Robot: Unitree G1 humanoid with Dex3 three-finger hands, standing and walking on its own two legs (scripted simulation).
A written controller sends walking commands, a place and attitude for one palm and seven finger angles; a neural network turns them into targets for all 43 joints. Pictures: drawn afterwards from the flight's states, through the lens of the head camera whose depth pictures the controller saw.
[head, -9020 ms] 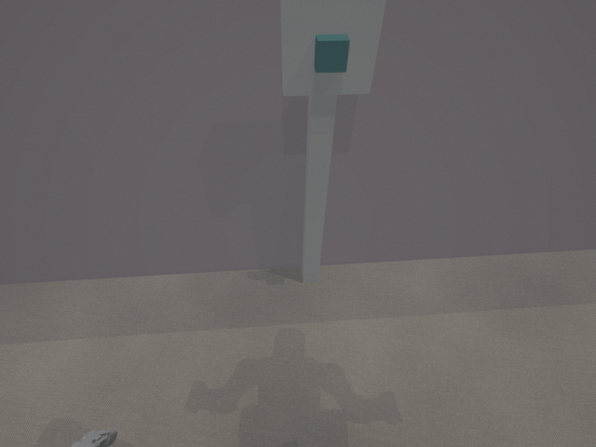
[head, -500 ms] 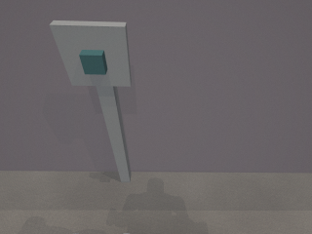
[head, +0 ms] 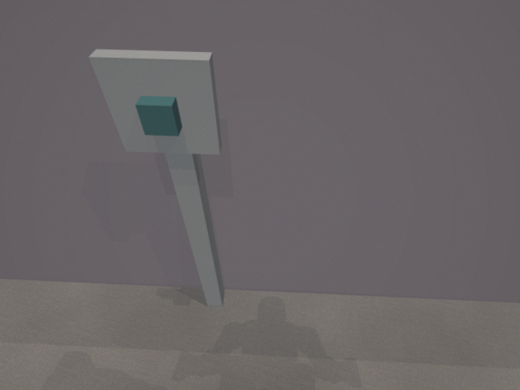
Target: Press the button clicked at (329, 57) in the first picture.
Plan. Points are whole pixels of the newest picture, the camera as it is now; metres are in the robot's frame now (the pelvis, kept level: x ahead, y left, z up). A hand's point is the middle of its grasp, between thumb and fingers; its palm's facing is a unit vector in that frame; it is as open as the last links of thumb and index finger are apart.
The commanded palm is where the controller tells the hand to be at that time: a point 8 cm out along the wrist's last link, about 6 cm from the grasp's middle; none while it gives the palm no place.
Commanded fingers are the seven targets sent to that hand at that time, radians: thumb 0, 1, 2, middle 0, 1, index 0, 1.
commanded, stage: look again from close up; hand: left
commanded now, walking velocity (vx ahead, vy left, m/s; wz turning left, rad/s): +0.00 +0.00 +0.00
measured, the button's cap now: (160, 115) +0.52 +0.21 +0.16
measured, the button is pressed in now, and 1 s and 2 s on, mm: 0 0 0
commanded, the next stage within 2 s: raise the hand and make a fist in 0.42 s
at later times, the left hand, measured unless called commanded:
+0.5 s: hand out of the picture +0.06 +0.24 -0.16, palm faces -0.02 -0.95 -0.30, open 7.4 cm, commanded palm none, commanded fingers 0.00 0.90 0.90 -0.20 -0.30 -0.20 -0.30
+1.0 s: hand (120, 362) +0.17 +0.22 -0.02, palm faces +0.10 -1.00 -0.02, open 5.0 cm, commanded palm +0.15 +0.27 +0.00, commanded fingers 0.00 0.90 0.90 -0.89 -1.05 -0.89 -1.05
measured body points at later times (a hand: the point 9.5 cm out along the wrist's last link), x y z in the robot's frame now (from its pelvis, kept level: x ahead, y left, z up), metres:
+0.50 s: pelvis +0.02 +0.01 +0.01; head +0.02 +0.01 +0.46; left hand +0.06 +0.29 -0.14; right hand +0.09 -0.27 -0.13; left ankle +0.06 +0.13 -0.74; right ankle -0.01 -0.13 -0.74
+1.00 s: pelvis +0.00 -0.01 -0.07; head +0.04 +0.01 +0.38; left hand +0.16 +0.27 -0.02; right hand +0.22 -0.23 -0.12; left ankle +0.06 +0.13 -0.74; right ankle -0.01 -0.13 -0.74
